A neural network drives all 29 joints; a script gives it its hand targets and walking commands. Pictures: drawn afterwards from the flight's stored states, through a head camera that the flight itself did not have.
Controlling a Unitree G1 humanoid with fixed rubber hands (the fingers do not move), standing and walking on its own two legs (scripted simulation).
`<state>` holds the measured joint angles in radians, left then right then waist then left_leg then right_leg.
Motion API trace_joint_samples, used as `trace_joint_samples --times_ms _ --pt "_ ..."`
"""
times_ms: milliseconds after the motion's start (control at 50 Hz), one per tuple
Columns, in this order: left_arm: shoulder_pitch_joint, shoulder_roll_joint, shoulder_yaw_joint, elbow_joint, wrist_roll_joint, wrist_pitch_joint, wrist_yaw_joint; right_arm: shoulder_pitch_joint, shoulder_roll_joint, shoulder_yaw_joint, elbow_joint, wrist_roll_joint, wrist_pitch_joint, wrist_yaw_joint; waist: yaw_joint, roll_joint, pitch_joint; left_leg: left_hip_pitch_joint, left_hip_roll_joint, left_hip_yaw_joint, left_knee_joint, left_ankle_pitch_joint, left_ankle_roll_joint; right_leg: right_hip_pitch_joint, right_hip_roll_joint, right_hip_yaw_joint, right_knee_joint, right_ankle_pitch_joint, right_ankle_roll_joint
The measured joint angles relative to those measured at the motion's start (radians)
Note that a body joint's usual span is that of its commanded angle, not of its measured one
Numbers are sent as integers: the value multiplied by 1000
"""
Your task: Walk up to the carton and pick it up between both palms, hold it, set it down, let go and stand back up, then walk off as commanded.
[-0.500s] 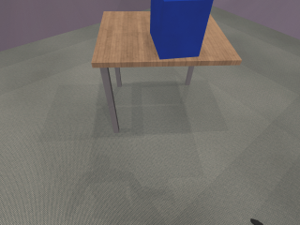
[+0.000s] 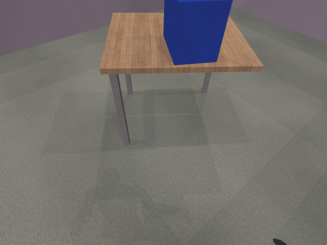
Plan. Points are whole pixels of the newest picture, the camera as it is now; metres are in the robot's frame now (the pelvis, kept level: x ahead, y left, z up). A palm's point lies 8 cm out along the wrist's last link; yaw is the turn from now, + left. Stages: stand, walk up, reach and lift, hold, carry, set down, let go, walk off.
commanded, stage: stand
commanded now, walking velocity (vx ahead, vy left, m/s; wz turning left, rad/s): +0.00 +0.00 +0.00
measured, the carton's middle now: (191, 21) +1.08 -0.05 +0.06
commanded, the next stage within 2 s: none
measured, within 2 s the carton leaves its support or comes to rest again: neither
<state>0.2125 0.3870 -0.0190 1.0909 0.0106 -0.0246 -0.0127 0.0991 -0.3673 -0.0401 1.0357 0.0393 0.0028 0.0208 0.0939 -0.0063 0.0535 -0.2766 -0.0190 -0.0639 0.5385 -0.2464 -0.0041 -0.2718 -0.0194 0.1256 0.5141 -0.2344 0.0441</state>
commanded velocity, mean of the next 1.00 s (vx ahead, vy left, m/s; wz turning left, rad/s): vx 0.00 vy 0.00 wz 0.00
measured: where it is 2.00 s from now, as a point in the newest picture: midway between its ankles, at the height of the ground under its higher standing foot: outside the picture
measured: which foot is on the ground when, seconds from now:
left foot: down 0.00-1.00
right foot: down 0.00-1.00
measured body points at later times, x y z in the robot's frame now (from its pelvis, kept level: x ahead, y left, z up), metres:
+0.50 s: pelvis +0.00 +0.00 +0.00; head +0.02 +0.01 +0.45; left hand +0.01 +0.31 -0.13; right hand +0.13 -0.30 -0.12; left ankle +0.03 +0.13 -0.73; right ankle +0.03 -0.16 -0.73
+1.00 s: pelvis +0.00 +0.00 +0.00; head +0.02 +0.01 +0.45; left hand +0.01 +0.31 -0.13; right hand +0.13 -0.30 -0.12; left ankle +0.03 +0.13 -0.73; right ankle +0.03 -0.16 -0.73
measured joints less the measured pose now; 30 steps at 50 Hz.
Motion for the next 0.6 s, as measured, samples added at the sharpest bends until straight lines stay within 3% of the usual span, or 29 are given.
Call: trace_joint_samples --times_ms 600 --pt "0 0 0 5 0 0 0 0 0 0 3 0 0 -1 0 -1 -6 5 0 0 -2 0 0 5 0 0 -2 0 0"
